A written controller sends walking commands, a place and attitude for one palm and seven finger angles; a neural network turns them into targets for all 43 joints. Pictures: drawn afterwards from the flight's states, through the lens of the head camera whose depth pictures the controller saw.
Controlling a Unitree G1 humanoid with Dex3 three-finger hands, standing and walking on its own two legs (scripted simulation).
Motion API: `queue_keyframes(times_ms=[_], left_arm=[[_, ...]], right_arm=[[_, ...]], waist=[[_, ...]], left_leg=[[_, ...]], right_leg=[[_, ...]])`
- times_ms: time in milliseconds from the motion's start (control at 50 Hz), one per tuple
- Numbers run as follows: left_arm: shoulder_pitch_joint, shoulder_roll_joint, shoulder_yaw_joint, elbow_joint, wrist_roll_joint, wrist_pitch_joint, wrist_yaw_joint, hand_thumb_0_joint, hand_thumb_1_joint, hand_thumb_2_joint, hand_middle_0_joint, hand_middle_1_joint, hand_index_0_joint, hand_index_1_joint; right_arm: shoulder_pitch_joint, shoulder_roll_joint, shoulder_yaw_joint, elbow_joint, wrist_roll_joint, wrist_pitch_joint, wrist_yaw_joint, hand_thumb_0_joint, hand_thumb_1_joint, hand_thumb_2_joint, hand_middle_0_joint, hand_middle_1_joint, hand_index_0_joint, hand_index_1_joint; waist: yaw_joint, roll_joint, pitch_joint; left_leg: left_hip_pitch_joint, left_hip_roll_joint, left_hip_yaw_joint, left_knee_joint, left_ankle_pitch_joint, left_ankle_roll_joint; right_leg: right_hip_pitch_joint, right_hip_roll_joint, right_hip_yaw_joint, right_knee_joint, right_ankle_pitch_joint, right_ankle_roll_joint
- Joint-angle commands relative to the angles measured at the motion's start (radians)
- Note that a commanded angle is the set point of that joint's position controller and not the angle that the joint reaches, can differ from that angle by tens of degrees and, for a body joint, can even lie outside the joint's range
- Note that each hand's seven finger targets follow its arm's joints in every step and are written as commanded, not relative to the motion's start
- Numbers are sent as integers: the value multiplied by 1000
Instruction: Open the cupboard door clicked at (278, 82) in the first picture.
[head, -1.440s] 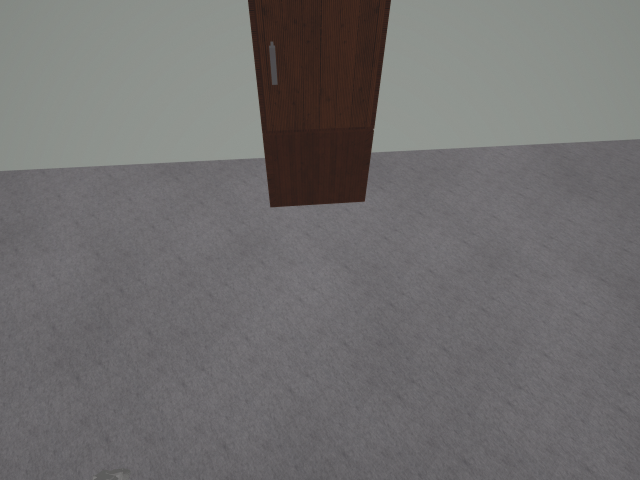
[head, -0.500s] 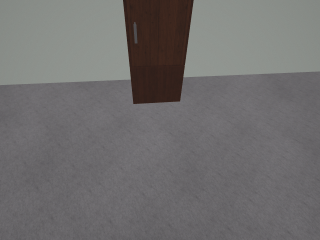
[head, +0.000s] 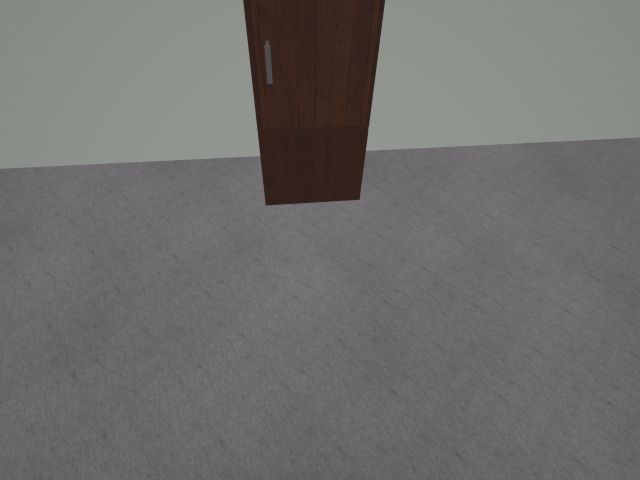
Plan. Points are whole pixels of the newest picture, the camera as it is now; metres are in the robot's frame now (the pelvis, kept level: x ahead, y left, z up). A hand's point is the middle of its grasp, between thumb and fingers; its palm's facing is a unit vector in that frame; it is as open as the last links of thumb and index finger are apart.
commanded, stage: look at it before walking up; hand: left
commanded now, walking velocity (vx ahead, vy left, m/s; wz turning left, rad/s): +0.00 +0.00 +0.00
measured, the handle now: (268, 62) +1.37 +0.26 -0.08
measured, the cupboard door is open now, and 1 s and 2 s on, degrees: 0 0 0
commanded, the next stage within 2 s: walk to a spot facing it in 0.10 s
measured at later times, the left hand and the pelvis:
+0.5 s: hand out of the picture +0.04 +0.20 -0.19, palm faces -0.03 -0.98 -0.20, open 7.4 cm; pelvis +0.05 +0.00 -0.02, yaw -3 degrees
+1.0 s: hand (186, 439) +0.22 +0.23 -0.20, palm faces -0.10 -0.98 -0.16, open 7.4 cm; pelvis +0.22 +0.04 -0.02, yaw -10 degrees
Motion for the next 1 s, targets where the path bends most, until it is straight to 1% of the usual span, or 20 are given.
queue_keyframes(times_ms=[0, 180, 220, 300, 440, 560, 600, 620, 640, 660, 720, 780, 800, 820, 840, 860, 880, 900, 940, 980], left_arm=[[-42, 207, 43, -60, 2, -21, 10, 0, 900, 900, -200, -300, -200, -300], [-46, 211, 43, -59, 2, -22, 10, 0, 900, 900, -200, -300, -200, -300], [30, 87, 18, -30, 1, -1, 13, 0, 900, 900, -200, -300, -200, -300], [85, 87, 35, -42, 13, 16, -5, 0, 900, 900, -200, -300, -200, -300], [187, 31, 57, -61, 13, -12, -14, 0, 900, 900, -200, -300, -200, -300], [299, -19, 76, -38, 12, -50, -1, 0, 900, 900, -200, -300, -200, -300], [386, 10, 89, -7, 15, -59, 11, 0, 900, 900, -200, -300, -200, -300], [468, 41, 99, 25, 17, -62, 18, 0, 900, 900, -200, -300, -200, -300], [544, 45, 102, 46, 18, -60, 26, 0, 900, 900, -200, -300, -200, -300], [570, 26, 98, 55, 30, -58, 37, 0, 900, 900, -200, -300, -200, -300], [421, -7, 83, 16, 40, -57, 46, 0, 900, 900, -200, -300, -200, -300], [242, 14, 91, -18, 12, -60, 22, 0, 900, 900, -200, -300, -200, -300], [223, -8, 93, -24, 6, -62, 16, 0, 900, 900, -200, -300, -200, -300], [248, -74, 88, -46, -6, -59, 7, 0, 900, 900, -200, -300, -200, -300], [198, -88, 82, -86, -7, -67, 5, 0, 900, 900, -200, -300, -200, -300], [135, -102, 80, -92, 5, -60, 11, 0, 900, 900, -200, -300, -200, -300], [114, -130, 79, -94, 13, -53, 4, 0, 900, 900, -200, -300, -200, -300], [138, -140, 81, -84, 21, -42, -5, 0, 900, 900, -200, -300, -200, -300], [215, -163, 81, -65, 25, -20, -17, 0, 900, 900, -200, -300, -200, -300], [208, -165, 84, -80, 26, -2, -23, 0, 900, 900, -200, -300, -200, -300]], right_arm=[[-50, -206, -39, -62, 0, -24, -10, 0, -900, -900, 200, 300, 200, 300], [-54, -207, -39, -62, 0, -24, -10, 0, -900, -900, 200, 300, 200, 300], [15, -77, -8, -33, -9, -6, -5, 0, -900, -900, 200, 300, 200, 300], [61, -80, -22, -43, -20, 6, 1, 0, -900, -900, 200, 300, 200, 300], [149, -57, -44, -61, -11, -26, -5, 0, -900, -900, 200, 300, 200, 300], [243, -10, -56, -49, -6, -62, -21, 0, -900, -900, 200, 300, 200, 300], [202, 33, -50, -70, -2, -69, -21, 0, -900, -900, 200, 300, 200, 300], [123, 60, -44, -101, -1, -71, -18, 0, -900, -900, 200, 300, 200, 300], [-8, 78, -39, -147, -2, -70, -16, 0, -900, -900, 200, 300, 200, 300], [-98, 84, -39, -184, -8, -74, -12, 0, -900, -900, 200, 300, 200, 300], [-82, 98, -50, -204, 1, -62, 0, 0, -900, -900, 200, 300, 200, 300], [200, 110, -54, -107, 0, -57, 5, 0, -900, -900, 200, 300, 200, 300], [382, 59, -68, -44, -2, -62, -8, 0, -900, -900, 200, 300, 200, 300], [528, -61, -99, -6, -21, -69, -16, 0, -900, -900, 200, 300, 200, 300], [571, -95, -102, -7, -21, -63, -15, 0, -900, -900, 200, 300, 200, 300], [468, -63, -92, -21, -19, -60, -19, 0, -900, -900, 200, 300, 200, 300], [374, -4, -81, -53, -20, -64, -23, 0, -900, -900, 200, 300, 200, 300], [309, 44, -64, -71, -20, -72, -23, 0, -900, -900, 200, 300, 200, 300], [256, 93, -52, -75, -18, -86, -25, 0, -900, -900, 200, 300, 200, 300], [254, 104, -57, -81, -16, -94, -25, 0, -900, -900, 200, 300, 200, 300]], waist=[[-3, -4, -44], [-2, 2, -44], [-2, -8, -63], [4, -11, 92], [4, 26, 103], [6, 29, -5], [32, -96, -30], [76, -196, -15], [133, -228, 58], [159, -178, 123], [64, -140, 119], [-106, -86, 27], [-172, 10, -41], [-203, 292, -135], [-191, 298, -118], [-158, 137, 11], [-113, 59, 128], [-67, 66, 166], [-2, 128, 143], [11, 125, 124]], left_leg=[[15, 113, -95, -67, 80, 35], [20, 115, -90, -68, 96, 33], [22, 102, -58, -44, -37, 12], [-113, 90, -60, -42, -395, 27], [-115, 136, -89, 55, -367, 76], [-75, 165, -50, 273, 36, 98], [-248, 81, 89, 485, 51, 46], [-441, 35, 142, 640, -153, 13], [-624, 38, 119, 756, -409, 3], [-733, 73, 55, 792, -471, 8], [-604, 122, -16, 608, -458, 20], [13, -10, 179, 284, -68, 14], [233, 14, 133, 221, -49, 23], [378, 294, -265, 81, -146, 109], [288, 472, -571, -117, -174, 204], [162, 504, -556, -151, -239, 221], [51, 464, -456, -151, -226, 206], [-52, 415, -334, -169, -221, 170], [-102, 330, -123, -167, -131, 120], [-112, 302, -12, -198, -54, 132]], right_leg=[[-20, -116, 102, -83, 66, -31], [-13, -118, 99, -84, 90, -31], [-17, -108, 106, -82, -82, -18], [-143, -77, 152, -76, -410, -47], [-182, -43, 152, 74, -325, -87], [-100, -49, 142, 287, 109, -114], [71, -142, 282, 219, 335, -162], [217, -243, 441, 105, 476, -221], [300, -316, 568, 36, 579, -287], [330, -335, 590, 36, 587, -312], [127, -320, 486, 19, 266, -246], [-222, -138, 193, 85, 227, -139], [-287, -74, 131, 304, 302, -107], [-447, 30, 9, 675, 27, -45], [-504, 68, 8, 915, -330, -44], [-560, -4, 39, 990, -306, -61], [-606, -55, 31, 1008, -235, -55], [-573, -85, 32, 986, -173, -44], [-502, -97, 13, 919, -95, -29], [-500, -110, -5, 859, -32, -11]])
